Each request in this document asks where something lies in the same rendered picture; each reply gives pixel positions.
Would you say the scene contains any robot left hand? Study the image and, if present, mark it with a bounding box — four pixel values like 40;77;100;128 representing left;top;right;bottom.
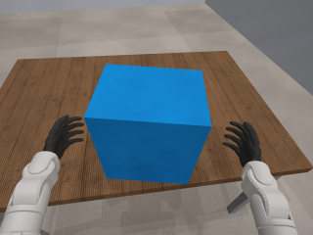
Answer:
42;115;84;159

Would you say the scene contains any robot right forearm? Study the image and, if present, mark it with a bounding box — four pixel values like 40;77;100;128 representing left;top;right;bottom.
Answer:
241;161;298;235

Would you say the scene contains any robot left forearm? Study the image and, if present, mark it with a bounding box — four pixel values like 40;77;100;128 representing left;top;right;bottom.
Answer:
0;151;61;235

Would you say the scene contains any robot right hand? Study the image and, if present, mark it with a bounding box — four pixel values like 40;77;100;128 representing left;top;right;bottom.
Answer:
222;121;262;167

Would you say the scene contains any carton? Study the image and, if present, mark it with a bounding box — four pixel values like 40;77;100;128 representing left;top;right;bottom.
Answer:
84;64;212;184

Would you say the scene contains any table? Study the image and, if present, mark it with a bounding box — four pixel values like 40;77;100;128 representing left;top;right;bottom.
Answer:
0;51;313;235

